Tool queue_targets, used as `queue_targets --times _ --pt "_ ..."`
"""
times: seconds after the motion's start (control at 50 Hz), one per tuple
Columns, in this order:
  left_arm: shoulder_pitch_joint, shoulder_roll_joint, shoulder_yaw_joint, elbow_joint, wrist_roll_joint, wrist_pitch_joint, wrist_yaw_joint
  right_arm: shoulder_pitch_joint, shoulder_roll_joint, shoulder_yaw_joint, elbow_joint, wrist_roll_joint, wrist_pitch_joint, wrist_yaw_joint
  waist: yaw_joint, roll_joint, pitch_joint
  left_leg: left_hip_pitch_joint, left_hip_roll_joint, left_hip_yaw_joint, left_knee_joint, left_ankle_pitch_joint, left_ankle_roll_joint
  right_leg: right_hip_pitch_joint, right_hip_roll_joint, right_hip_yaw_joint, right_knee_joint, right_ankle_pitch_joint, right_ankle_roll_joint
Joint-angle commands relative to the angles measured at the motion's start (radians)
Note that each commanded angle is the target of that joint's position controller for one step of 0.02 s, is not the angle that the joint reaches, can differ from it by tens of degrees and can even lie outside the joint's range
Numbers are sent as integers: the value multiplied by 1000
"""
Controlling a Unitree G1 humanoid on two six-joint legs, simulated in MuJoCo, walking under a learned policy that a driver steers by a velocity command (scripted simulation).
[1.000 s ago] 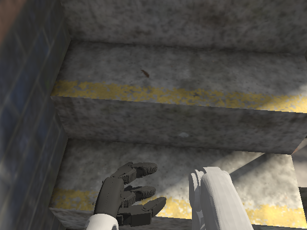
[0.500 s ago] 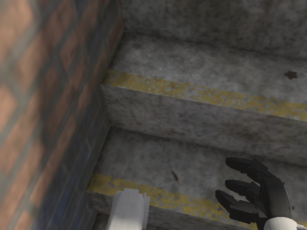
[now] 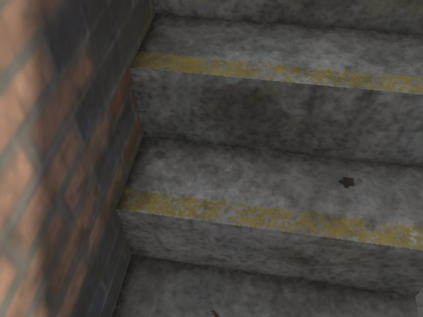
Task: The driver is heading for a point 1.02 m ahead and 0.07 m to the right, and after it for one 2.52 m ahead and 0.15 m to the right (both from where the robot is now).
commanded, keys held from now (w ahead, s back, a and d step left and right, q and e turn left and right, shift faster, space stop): w+e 0.32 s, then w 0.68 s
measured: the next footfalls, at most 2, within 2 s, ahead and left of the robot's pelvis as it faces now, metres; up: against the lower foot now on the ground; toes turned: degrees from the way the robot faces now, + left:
left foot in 0.52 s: -0.13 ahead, +0.24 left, -0.22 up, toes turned -8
right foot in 0.64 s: +0.09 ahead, -0.06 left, +0.00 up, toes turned -14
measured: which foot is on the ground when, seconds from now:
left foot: down 0.00-0.00, up 0.02-0.50, down 0.52-0.74, up 0.76-0.82, down 0.84-1.00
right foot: down 0.00-0.44, up 0.46-0.62, down 0.64-0.80, up 0.82-1.00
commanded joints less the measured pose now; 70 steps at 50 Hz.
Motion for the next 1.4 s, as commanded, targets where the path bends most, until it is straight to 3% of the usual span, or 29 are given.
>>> queue_targets --times 0.02,0.04,0.06,0.12,0.34,0.4,0.44,0.48,0.5,0.54,0.56,0.6,0.62,0.64,0.68,0.72,0.76,0.8,0.82,0.88,0.94,1.0,1.06,1.12,1.22,1.26,1.32,1.36,1.4 --pt "348 112 40 107 43 -34 -31 21 -127 -47 -93 34 48 19 28 -251 -153 -98 -124 66 82 -48 114 357 162 -106 -248 -138 -94" --pt "167 200 78 11 66 -34 4 -182 -63 -25 -223 29 53 55 46 -410 -91 -280 -240 -3 423 221 22 155 -30 542 -582 -429 -272" --pt "0 227 67 -71 58 -46 10 -247 -9 -9 -269 -6 33 65 -4 -341 -85 -279 -224 -176 627 401 4 28 -95 794 -763 -509 -309" --pt "-19 188 53 -31 7 -112 16 -209 -5 2 -264 -53 14 96 -58 -178 -53 -313 -206 -225 717 617 48 -7 -48 612 -536 -318 -215" --pt "150 177 73 28 58 -117 57 -269 -24 9 -253 16 -27 112 29 -213 -157 -225 -246 -292 416 429 101 156 -41 649 -421 -45 -340" --pt "-25 153 61 -41 83 -86 62 -159 -41 25 -224 38 -58 119 -68 -168 -186 46 -147 -312 -64 511 160 -65 15 483 -301 17 -247" --pt "-180 75 42 -37 69 -43 58 196 -8 30 -88 63 -41 116 -273 7 -154 540 -183 -59 -701 867 143 -349 215 143 -37 -66 -137" --pt "-101 17 31 20 90 -73 53 310 71 57 31 60 -64 86 -269 283 2 795 -59 -49 -1192 1397 128 -588 422 20 742 -322 -101" --pt "-119 -8 28 21 89 -68 33 320 -9 43 105 37 -81 82 -203 156 8 817 -17 -82 -1094 1446 81 -702 410 53 1140 -295 -95" --pt "-64 -42 -11 -61 -1 -87 9 263 -93 28 111 -35 -97 91 -45 71 -73 995 87 -109 -652 2345 17 -973 353 18 1235 -397 -59" --pt "-146 49 -26 -148 -16 -86 -4 242 -125 9 79 -39 -112 97 -53 218 -129 1134 95 -123 -540 2554 18 -1029 312 -12 936 -555 -42" --pt "-189 41 -50 -142 52 -58 -35 118 -136 11 39 18 -98 56 -28 262 -191 657 3 25 -698 2662 38 -396 308 -209 464 -388 -72" --pt "-136 155 -30 -151 82 -24 -72 48 -208 -12 11 41 -95 18 38 202 -249 509 80 -37 -675 2915 71 -114 323 -249 243 -194 -97" --pt "-113 131 -10 -111 80 7 -106 298 -166 -1 97 122 -103 -6 -68 259 -323 373 171 -152 -513 3346 109 245 391 -274 319 -108 -153" --pt "85 198 34 -26 100 -9 -90 189 -231 12 44 161 -146 46 60 129 -558 336 38 -88 -314 2862 73 392 311 -41 269 -4 -199" --pt "-5 116 16 -3 39 -10 -88 259 -167 15 77 100 -106 94 -2 228 -410 112 -76 -104 -129 2034 71 489 207 56 65 211 -253" --pt "-401 166 21 -14 37 -38 -63 372 -71 40 15 64 -29 75 -271 -62 -326 167 -114 -107 -249 852 126 355 98 89 -77 638 -212" --pt "-506 68 11 17 38 1 -14 514 -59 46 78 66 25 57 -374 173 -22 518 -91 -128 -743 676 144 -280 104 -59 257 304 -96" --pt "-651 7 -16 -34 42 11 -18 699 -37 46 157 61 20 53 -481 262 105 671 -70 -261 -823 725 118 -695 184 -66 705 -101 -36" --pt "-335 -72 -60 -32 73 -26 -66 534 -20 48 118 43 -39 56 -179 94 25 601 8 -322 -710 1120 112 -874 215 -7 1215 -102 24" --pt "-533 -87 -86 -172 100 -69 -82 520 -49 27 128 42 -79 64 -190 62 61 494 -15 -258 -782 1473 48 -920 209 -164 1216 -34 3" --pt "-616 -73 -86 -268 70 -53 -75 576 -98 -9 144 38 -94 27 -208 170 -33 724 40 -236 -942 1765 128 -902 90 -213 1081 -222 -31" --pt "-407 -78 -90 -229 17 -28 -55 339 -96 -23 64 52 -92 -32 -57 193 -268 652 15 -71 -855 2399 81 -307 115 -159 562 -118 -107" --pt "-280 38 -8 -176 -8 17 -46 353 -149 -32 39 93 -125 24 -71 425 -444 697 39 -150 -487 3000 145 109 294 -205 258 -317 -104" --pt "-305 48 -5 -45 20 -9 16 104 -75 -13 -93 99 -37 102 -53 -147 -175 10 -317 -110 163 626 141 202 48 282 -367 278 -294" --pt "-185 80 9 33 101 -12 72 -49 56 49 -200 66 -28 69 -57 -73 -146 -75 -382 -350 663 368 145 -72 -10 555 -321 380 -357" --pt "-235 0 -17 148 71 -61 91 249 18 47 -80 26 -22 61 -202 -23 -101 39 -370 -378 643 379 114 -291 34 457 -114 325 -331" --pt "42 30 -8 211 85 -92 115 -43 51 72 -171 -4 -31 43 4 -46 -140 -282 -389 -430 971 193 81 -36 -52 629 -216 235 -380" --pt "-10 83 -3 220 88 -139 103 -115 16 57 -210 22 -34 44 -36 -100 -223 -415 -420 -394 1171 104 63 111 -38 601 -246 326 -393"
Velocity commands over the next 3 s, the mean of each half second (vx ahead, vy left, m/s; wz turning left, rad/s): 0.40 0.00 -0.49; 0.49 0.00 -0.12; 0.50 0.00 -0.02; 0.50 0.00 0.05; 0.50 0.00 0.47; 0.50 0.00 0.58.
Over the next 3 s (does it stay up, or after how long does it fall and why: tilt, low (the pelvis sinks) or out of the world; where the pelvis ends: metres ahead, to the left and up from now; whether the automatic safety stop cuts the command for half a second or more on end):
stays up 0.48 -0.21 0.41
